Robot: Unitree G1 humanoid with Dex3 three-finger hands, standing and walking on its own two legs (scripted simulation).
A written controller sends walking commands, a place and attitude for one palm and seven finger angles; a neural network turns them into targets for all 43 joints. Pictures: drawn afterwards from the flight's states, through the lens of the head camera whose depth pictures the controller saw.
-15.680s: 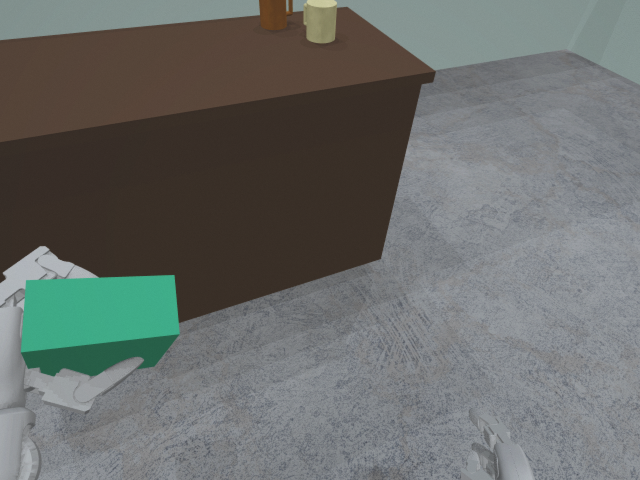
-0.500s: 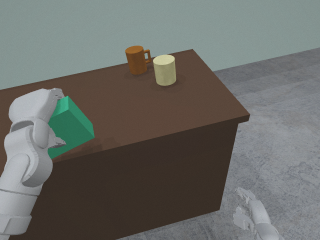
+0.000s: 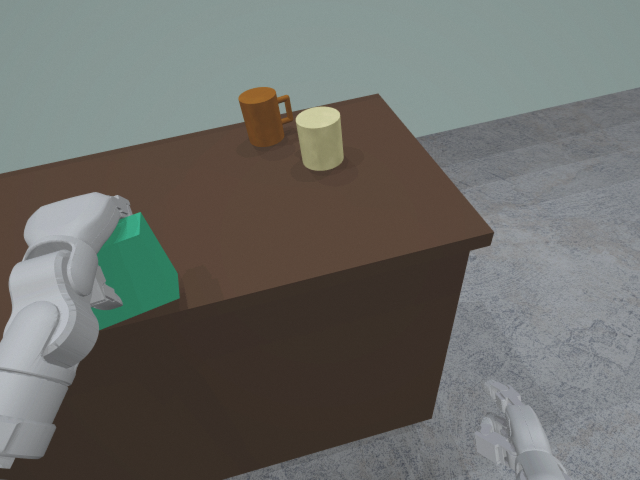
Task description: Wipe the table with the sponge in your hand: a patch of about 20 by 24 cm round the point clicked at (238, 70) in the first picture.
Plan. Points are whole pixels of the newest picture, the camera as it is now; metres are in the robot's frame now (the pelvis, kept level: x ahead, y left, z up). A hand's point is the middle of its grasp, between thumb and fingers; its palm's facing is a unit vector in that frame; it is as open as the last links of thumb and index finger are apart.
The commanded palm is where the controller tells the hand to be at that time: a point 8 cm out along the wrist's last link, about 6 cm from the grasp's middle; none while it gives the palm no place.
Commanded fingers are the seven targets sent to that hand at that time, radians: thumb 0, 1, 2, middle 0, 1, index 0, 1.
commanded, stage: move the sponge above the wiping area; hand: left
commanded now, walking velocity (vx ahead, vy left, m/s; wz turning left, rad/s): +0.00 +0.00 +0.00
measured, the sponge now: (114, 285) +0.28 +0.31 +0.13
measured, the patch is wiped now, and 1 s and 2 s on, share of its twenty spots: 0.00 0.00 0.00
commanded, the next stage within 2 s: none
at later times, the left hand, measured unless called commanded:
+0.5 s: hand (104, 255) +0.31 +0.33 +0.15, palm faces -0.14 -0.02 -0.99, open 10.0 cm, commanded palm +0.29 +0.33 +0.26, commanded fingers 0.00 0.10 1.30 -1.20 -1.60 -1.20 -1.60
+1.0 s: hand (114, 260) +0.30 +0.31 +0.15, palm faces -0.09 -0.02 -1.00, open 9.9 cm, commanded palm +0.28 +0.32 +0.26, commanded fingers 0.00 0.10 1.30 -1.20 -1.60 -1.20 -1.60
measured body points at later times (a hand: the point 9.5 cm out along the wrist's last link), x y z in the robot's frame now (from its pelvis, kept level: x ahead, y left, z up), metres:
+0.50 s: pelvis +0.00 +0.01 +0.00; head +0.00 -0.04 +0.45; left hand +0.31 +0.32 +0.21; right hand +0.22 -0.21 -0.10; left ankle +0.02 +0.12 -0.74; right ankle +0.01 -0.09 -0.74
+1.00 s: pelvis +0.00 +0.02 +0.00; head -0.01 -0.02 +0.45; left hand +0.30 +0.31 +0.20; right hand +0.24 -0.18 -0.09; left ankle +0.02 +0.12 -0.74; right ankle +0.01 -0.09 -0.74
